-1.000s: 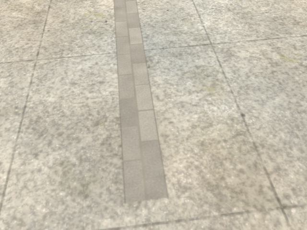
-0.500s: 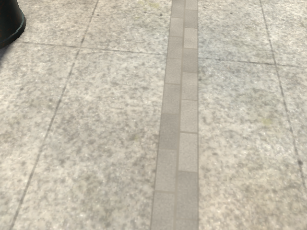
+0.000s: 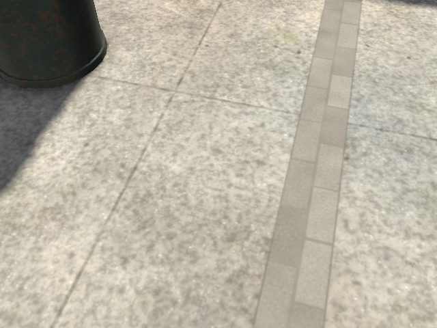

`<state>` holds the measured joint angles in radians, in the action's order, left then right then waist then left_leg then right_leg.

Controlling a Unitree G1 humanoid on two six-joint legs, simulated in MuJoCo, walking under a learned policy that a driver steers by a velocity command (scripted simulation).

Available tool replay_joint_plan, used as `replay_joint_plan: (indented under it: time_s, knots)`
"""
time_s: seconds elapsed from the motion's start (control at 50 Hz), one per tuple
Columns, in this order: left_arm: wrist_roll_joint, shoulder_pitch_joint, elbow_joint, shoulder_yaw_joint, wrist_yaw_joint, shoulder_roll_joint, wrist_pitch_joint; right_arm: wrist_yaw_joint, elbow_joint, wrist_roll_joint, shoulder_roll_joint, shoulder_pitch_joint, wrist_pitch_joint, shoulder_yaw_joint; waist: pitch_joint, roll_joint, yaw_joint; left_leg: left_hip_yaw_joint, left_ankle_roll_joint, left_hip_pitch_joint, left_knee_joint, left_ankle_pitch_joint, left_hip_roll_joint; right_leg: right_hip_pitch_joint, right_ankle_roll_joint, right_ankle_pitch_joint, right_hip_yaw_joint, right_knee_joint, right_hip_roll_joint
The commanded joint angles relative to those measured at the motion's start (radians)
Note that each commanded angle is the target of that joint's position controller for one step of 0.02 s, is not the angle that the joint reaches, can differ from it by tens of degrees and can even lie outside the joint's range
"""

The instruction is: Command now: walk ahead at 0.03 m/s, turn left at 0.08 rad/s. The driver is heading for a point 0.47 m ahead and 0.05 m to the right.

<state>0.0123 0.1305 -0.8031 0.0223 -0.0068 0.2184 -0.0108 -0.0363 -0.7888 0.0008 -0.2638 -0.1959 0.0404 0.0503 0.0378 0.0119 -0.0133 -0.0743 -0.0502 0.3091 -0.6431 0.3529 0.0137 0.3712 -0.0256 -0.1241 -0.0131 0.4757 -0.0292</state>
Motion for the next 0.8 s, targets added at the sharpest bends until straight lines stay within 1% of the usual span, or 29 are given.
replay_joint_plan:
  time_s: [0.02,0.04,0.06,0.08,0.1,0.12,0.14,0.18,0.24,0.3,0.42,0.54,0.8]
  knots:
    - [-0.010,-0.002,0.040,0.026,-0.005,0.128,-0.013,0.002,0.017,-0.020,-0.090,-0.094,-0.010,0.023,-0.136,-0.126,0.039,0.023,0.053,-0.196,0.188,-0.181,0.004,-0.015,-0.085,-0.209,-0.183,-0.150,0.163]
    - [0.002,0.002,0.038,0.021,0.000,0.117,-0.020,-0.001,0.037,-0.030,-0.130,-0.076,-0.010,0.027,-0.112,-0.061,0.022,-0.067,0.092,-0.198,0.216,-0.182,0.091,0.034,-0.036,-0.283,-0.145,-0.104,0.129]
    - [0.006,0.008,0.046,0.021,0.003,0.094,-0.023,0.003,0.013,-0.023,-0.145,-0.059,-0.014,0.032,-0.076,0.098,-0.024,-0.087,0.132,-0.036,0.235,0.009,0.095,-0.047,0.009,-0.247,-0.040,-0.075,0.048]
    - [0.015,-0.020,0.039,0.021,0.001,0.101,-0.024,0.008,0.024,-0.022,-0.086,-0.029,-0.025,0.018,-0.050,0.100,-0.008,-0.087,0.130,0.040,0.280,0.112,0.079,-0.122,0.035,-0.162,-0.025,-0.025,0.039]
    - [0.011,-0.018,0.031,0.023,0.000,0.099,-0.025,0.009,0.017,-0.028,-0.064,-0.023,-0.036,0.010,-0.034,0.100,-0.012,-0.082,0.112,0.066,0.294,0.129,0.073,-0.147,0.034,-0.112,-0.024,-0.011,0.039]
    - [0.005,-0.005,0.017,0.025,-0.006,0.099,-0.023,0.009,0.014,-0.026,-0.076,-0.020,-0.047,0.012,-0.021,0.089,-0.015,-0.070,0.096,0.074,0.287,0.086,0.061,-0.160,0.025,-0.079,-0.030,-0.003,0.046]
    - [0.004,0.010,0.007,0.028,-0.009,0.109,-0.021,0.010,0.009,-0.021,-0.080,-0.025,-0.058,0.013,-0.014,0.076,-0.013,-0.063,0.087,0.060,0.272,0.030,0.056,-0.155,0.019,-0.043,-0.037,0.001,0.049]
    - [0.000,0.023,-0.011,0.029,-0.010,0.108,-0.020,0.008,-0.008,-0.013,-0.081,-0.063,-0.069,0.012,-0.027,0.046,-0.004,-0.048,0.082,0.020,0.239,-0.070,0.047,-0.155,0.010,0.012,-0.043,0.004,0.055]
    - [-0.004,0.028,-0.035,0.031,-0.011,0.104,-0.017,0.006,-0.026,-0.009,-0.074,-0.087,-0.070,0.009,-0.038,0.023,0.004,-0.039,0.087,-0.009,0.220,-0.148,0.040,-0.168,0.014,0.072,-0.043,0.014,0.056]
    - [-0.006,0.033,-0.061,0.035,-0.015,0.108,-0.010,0.006,-0.041,-0.007,-0.069,-0.094,-0.069,0.008,-0.043,0.004,0.006,-0.031,0.088,-0.024,0.213,-0.202,0.035,-0.187,0.018,0.115,-0.045,0.021,0.058]
    - [-0.011,0.036,-0.111,0.040,-0.027,0.115,0.004,0.009,-0.078,-0.004,-0.058,-0.100,-0.069,0.005,-0.051,-0.006,0.007,-0.013,0.086,-0.054,0.210,-0.295,0.024,-0.214,0.020,0.160,-0.049,0.027,0.062]
    - [-0.013,0.030,-0.155,0.043,-0.035,0.116,0.015,0.009,-0.119,-0.004,-0.052,-0.105,-0.067,0.002,-0.041,-0.001,0.006,-0.003,0.085,-0.064,0.224,-0.306,0.018,-0.225,0.022,0.155,-0.049,0.020,0.062]
    - [-0.013,0.033,-0.230,0.041,-0.041,0.106,0.023,0.006,-0.197,-0.006,-0.040,-0.131,-0.067,-0.010,-0.005,-0.002,0.005,0.011,0.081,-0.053,0.266,-0.213,0.009,-0.225,0.028,0.101,-0.045,-0.011,0.058]
